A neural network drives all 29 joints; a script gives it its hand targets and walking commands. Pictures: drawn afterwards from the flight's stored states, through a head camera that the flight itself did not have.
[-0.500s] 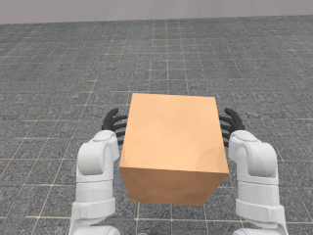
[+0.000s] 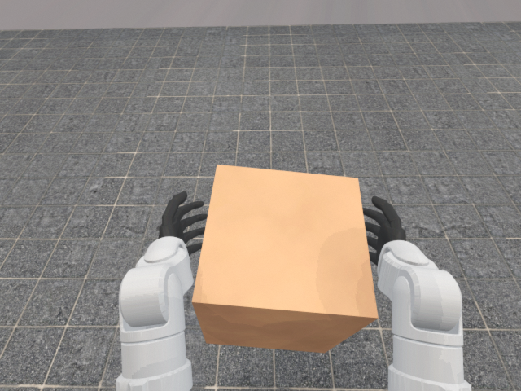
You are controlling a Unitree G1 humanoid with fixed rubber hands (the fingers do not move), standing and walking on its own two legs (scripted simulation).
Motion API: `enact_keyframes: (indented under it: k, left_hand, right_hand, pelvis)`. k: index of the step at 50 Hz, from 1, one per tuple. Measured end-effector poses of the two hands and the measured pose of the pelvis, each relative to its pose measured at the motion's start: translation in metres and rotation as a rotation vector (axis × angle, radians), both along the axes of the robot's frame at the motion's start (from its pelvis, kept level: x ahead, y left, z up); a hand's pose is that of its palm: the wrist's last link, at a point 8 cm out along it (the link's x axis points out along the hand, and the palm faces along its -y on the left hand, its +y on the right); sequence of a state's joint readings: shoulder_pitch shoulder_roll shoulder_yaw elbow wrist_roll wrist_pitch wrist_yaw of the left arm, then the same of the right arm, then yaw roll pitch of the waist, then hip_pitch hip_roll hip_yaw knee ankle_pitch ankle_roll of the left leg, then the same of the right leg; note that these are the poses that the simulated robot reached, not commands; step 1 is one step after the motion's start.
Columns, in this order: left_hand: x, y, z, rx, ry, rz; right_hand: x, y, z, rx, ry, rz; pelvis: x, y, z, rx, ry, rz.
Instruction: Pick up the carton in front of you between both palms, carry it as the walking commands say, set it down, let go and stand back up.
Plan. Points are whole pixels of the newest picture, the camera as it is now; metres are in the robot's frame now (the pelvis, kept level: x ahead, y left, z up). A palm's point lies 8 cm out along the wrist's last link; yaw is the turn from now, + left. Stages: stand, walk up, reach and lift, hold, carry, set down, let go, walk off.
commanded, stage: carry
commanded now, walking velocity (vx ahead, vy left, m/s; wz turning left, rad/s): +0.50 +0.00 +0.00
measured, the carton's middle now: (275, 267) +0.31 +0.01 +0.01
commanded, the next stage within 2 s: none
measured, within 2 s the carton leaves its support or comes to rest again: neither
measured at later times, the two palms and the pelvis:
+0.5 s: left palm (193, 125) +0.58 +0.18 +0.09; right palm (342, 126) +0.58 -0.12 +0.09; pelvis +0.33 +0.03 -0.02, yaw -1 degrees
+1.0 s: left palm (226, 49) +0.89 +0.14 +0.09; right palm (338, 53) +0.90 -0.16 +0.08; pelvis +0.64 -0.02 -0.01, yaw +2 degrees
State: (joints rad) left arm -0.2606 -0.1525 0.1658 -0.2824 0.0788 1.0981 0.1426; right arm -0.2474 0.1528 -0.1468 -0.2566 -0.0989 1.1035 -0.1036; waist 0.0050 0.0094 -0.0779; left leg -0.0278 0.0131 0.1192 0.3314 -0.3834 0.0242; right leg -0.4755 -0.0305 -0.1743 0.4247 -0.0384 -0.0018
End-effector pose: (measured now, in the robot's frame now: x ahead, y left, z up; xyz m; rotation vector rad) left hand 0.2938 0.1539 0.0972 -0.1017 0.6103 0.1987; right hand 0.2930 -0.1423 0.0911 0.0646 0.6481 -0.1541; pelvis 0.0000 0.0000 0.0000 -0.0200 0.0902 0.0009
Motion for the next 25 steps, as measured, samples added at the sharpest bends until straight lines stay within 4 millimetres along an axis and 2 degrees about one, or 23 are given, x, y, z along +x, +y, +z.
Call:
enact_keyframes:
  k: [2,5,9,12,18,23,25]
  left_hand:
    - [0.019,-0.007,-0.004,0.034,0.004,-0.006]
    - [0.039,-0.012,-0.011,0.055,0.067,-0.007]
    - [0.063,-0.013,-0.009,0.056,0.122,0.008]
    - [0.093,-0.012,-0.001,0.059,0.108,0.01]
    - [0.173,-0.003,0.009,0.058,0.048,-0.012]
    - [0.255,0.016,-0.004,0.034,0.005,-0.031]
    - [0.286,0.022,-0.011,0.019,0.02,-0.039]
  right_hand:
    - [0.022,-0.006,-0.008,-0.003,0.003,0.018]
    - [0.044,-0.011,-0.016,-0.009,0.065,0.037]
    - [0.075,-0.012,-0.013,-0.014,0.119,0.061]
    - [0.106,-0.012,-0.005,-0.011,0.105,0.063]
    - [0.179,-0.003,0.006,-0.015,0.046,0.038]
    - [0.255,0.016,0.0,-0.038,0.006,0.016]
    - [0.283,0.022,-0.005,-0.059,0.025,0.007]
  pelvis:
    - [0.031,-0.008,-0.007,-0.009,-0.006,0.022]
    - [0.066,-0.015,-0.002,0.0,-0.002,0.037]
    - [0.112,-0.02,0.01,0.026,-0.008,0.04]
    - [0.148,-0.019,0.014,0.035,-0.012,0.034]
    - [0.23,-0.005,0.007,0.031,-0.027,0.029]
    - [0.309,0.018,-0.016,0.029,-0.052,0.001]
    - [0.333,0.025,-0.019,0.045,-0.049,-0.012]
